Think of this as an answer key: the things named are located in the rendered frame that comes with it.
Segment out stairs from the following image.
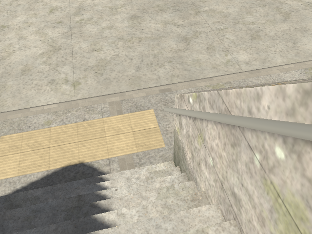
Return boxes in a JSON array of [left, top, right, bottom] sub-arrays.
[[0, 161, 242, 234]]

